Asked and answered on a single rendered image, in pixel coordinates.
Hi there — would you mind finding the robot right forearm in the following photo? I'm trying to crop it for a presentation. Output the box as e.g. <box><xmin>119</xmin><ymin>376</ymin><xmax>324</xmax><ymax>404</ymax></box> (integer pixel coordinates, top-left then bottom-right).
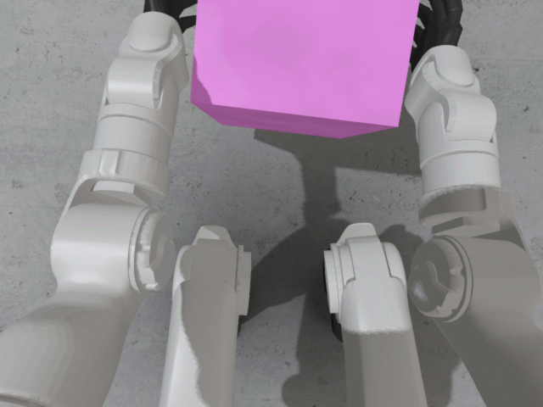
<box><xmin>404</xmin><ymin>45</ymin><xmax>539</xmax><ymax>274</ymax></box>

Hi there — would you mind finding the robot left thigh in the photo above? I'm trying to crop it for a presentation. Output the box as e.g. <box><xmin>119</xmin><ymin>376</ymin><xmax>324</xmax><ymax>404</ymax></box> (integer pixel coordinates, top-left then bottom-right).
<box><xmin>159</xmin><ymin>238</ymin><xmax>251</xmax><ymax>407</ymax></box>

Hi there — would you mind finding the left robot upper arm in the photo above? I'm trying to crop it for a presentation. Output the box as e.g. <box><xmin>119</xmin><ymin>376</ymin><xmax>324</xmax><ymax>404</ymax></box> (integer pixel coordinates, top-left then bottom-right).
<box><xmin>0</xmin><ymin>202</ymin><xmax>176</xmax><ymax>407</ymax></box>

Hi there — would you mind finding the right robot upper arm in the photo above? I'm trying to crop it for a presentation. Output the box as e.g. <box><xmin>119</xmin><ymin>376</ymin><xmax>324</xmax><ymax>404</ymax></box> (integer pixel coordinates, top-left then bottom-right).
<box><xmin>406</xmin><ymin>235</ymin><xmax>543</xmax><ymax>407</ymax></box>

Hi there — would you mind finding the robot left forearm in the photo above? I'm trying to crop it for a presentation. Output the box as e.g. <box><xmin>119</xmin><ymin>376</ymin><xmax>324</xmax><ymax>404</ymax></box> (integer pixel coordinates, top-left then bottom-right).
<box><xmin>50</xmin><ymin>12</ymin><xmax>189</xmax><ymax>276</ymax></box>

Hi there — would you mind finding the robot right thigh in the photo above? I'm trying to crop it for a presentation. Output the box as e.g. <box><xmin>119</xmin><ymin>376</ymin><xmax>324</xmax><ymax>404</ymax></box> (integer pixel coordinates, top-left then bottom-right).
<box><xmin>324</xmin><ymin>236</ymin><xmax>428</xmax><ymax>407</ymax></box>

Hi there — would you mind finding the robot left hand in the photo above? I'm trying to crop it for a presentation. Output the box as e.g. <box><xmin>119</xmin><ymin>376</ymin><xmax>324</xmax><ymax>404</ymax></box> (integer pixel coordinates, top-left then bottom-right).
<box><xmin>143</xmin><ymin>0</ymin><xmax>198</xmax><ymax>34</ymax></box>

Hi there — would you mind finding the carton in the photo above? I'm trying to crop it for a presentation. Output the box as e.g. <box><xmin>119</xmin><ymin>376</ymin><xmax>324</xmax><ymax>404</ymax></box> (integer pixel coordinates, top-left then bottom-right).
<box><xmin>190</xmin><ymin>0</ymin><xmax>420</xmax><ymax>139</ymax></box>

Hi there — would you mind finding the robot right hand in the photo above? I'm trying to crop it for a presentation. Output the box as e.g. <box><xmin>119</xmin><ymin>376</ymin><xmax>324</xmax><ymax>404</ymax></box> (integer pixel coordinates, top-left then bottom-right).
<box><xmin>409</xmin><ymin>0</ymin><xmax>463</xmax><ymax>72</ymax></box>

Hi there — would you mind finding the robot thigh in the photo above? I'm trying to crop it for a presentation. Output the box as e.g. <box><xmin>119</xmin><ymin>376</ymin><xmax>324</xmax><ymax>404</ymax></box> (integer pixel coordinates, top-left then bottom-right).
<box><xmin>324</xmin><ymin>236</ymin><xmax>428</xmax><ymax>407</ymax></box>
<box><xmin>159</xmin><ymin>238</ymin><xmax>251</xmax><ymax>407</ymax></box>

